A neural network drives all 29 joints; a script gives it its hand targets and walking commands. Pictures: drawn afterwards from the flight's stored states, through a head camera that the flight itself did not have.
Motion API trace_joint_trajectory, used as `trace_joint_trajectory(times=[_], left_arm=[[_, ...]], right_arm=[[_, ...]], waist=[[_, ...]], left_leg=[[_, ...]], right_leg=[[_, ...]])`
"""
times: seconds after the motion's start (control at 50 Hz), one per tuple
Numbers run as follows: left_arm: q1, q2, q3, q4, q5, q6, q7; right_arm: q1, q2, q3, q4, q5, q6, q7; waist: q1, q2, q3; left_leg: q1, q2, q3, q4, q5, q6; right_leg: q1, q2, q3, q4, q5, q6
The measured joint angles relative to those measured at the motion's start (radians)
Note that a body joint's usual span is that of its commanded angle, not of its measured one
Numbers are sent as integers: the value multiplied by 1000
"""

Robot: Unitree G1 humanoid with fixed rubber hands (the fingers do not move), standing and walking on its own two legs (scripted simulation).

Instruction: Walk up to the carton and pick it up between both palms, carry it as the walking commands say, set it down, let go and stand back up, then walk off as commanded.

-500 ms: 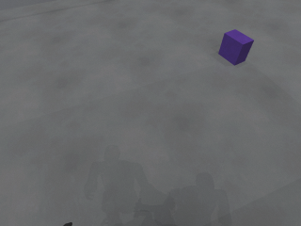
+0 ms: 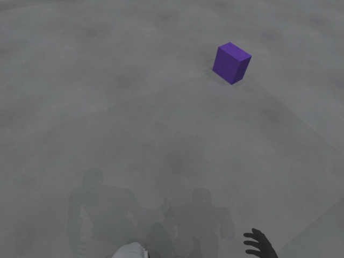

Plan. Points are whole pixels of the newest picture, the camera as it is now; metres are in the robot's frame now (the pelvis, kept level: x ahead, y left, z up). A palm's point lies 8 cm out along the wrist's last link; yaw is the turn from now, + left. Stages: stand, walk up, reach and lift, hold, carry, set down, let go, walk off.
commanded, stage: walk up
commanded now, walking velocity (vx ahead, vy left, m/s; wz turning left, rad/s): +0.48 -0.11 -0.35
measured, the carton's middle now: (230, 63) +1.71 -0.41 -0.63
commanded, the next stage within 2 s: none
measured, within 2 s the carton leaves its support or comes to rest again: neither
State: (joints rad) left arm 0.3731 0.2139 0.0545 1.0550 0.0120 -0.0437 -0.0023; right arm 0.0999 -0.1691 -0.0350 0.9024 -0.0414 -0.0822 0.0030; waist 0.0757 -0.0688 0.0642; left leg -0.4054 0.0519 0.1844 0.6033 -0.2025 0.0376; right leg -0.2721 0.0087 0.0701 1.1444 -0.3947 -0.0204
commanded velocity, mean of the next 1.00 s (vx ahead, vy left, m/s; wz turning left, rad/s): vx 0.49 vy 0.00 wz -0.17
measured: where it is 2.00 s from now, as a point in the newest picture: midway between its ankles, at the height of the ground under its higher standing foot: (205, 143)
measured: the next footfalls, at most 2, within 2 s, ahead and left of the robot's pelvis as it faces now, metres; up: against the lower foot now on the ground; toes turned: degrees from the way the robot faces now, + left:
right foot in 0.34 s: +0.29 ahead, -0.19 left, +0.00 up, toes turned -13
left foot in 0.90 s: +0.58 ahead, +0.04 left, +0.00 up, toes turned +2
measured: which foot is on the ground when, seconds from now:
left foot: down 0.00-0.34, up 0.36-0.88, down 0.90-1.00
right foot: up 0.00-0.32, down 0.34-0.92, up 0.94-1.00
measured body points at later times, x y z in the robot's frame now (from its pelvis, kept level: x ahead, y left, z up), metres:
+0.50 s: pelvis +0.22 -0.10 +0.01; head +0.26 -0.13 +0.46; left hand +0.33 +0.13 -0.12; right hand +0.21 -0.35 -0.15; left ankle +0.17 +0.05 -0.62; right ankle +0.25 -0.18 -0.72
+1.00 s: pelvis +0.48 -0.08 +0.00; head +0.51 -0.07 +0.45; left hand +0.44 +0.16 -0.15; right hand +0.57 -0.31 -0.14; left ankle +0.54 +0.04 -0.72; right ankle +0.34 -0.19 -0.65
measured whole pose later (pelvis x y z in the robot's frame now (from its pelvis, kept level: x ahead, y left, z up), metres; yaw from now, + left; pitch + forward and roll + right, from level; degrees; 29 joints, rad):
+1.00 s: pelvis +0.48 -0.08 +0.00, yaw -8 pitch +0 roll +2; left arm 0.38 0.20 0.05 1.13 0.00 -0.06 0.00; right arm 0.12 -0.15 -0.02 0.98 -0.03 -0.09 0.01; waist 0.06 -0.06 0.07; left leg -0.36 0.06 0.16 0.60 -0.24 0.00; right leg -0.32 -0.06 0.00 1.12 -0.42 0.00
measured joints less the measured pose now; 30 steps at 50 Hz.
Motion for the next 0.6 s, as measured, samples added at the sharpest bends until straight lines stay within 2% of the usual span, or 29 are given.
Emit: trace_joint_trajectory(times=[0.04,0.08,0.14,0.2,0.32,0.34,0.36,0.38,0.42,0.46,0.52,0.6], left_arm=[[-36,8,4,-23,5,1,-10],[-72,14,8,-47,10,13,-24],[-127,16,11,-80,15,32,-43],[-174,14,11,-102,16,38,-56],[-231,14,5,-112,11,22,-67],[-238,11,7,-108,13,13,-62],[-251,0,7,-103,16,2,-55],[-257,-7,4,-105,20,-11,-47],[-247,-18,-5,-107,26,-33,-30],[-216,-30,-14,-92,29,-45,-20],[-157,-49,-22,-52,18,-50,-13],[-67,-61,-29,1,10,-51,-10]], right_arm=[[48,11,0,38,1,4,-7],[98,14,-3,72,4,9,-9],[170,5,-10,109,7,15,-7],[228,-11,-13,136,9,18,-4],[310,-38,-22,168,17,29,8],[317,-43,-24,174,19,33,10],[310,-53,-25,182,21,38,11],[298,-56,-26,187,21,45,12],[261,-56,-20,180,16,52,14],[220,-58,-19,158,11,49,14],[156,-63,-25,113,13,50,18],[70,-62,-32,70,15,68,32]], waist=[[-18,-9,6],[-37,-8,10],[-61,10,12],[-89,35,14],[-139,61,-10],[-141,72,-12],[-144,101,-2],[-143,114,7],[-128,109,19],[-107,104,17],[-77,105,13],[-46,101,4]], left_leg=[[77,-6,15,-55,-4,-9],[146,-8,26,-109,-8,-16],[227,0,41,-177,-15,-31],[289,14,52,-223,-30,-53],[365,50,69,-196,-132,-123],[361,72,67,-148,-171,-133],[338,109,42,-58,-220,-120],[289,119,-3,85,-253,-100],[171,97,-70,376,-263,-74],[59,79,-88,553,-212,-58],[-61,85,-94,586,-115,-59],[-156,103,-105,476,-20,-78]], right_leg=[[-101,-28,-23,76,75,10],[-180,-57,-43,61,114,22],[-265,-94,-70,-58,166,39],[-288,-119,-92,-257,208,47],[-181,-125,-151,-576,233,41],[-161,-112,-165,-590,249,29],[-155,-86,-187,-561,239,7],[-149,-71,-201,-533,212,-11],[-120,-54,-207,-526,171,-36],[-77,-40,-202,-568,168,-43],[6,-20,-195,-657,174,-47],[110,-8,-179,-756,174,-47]])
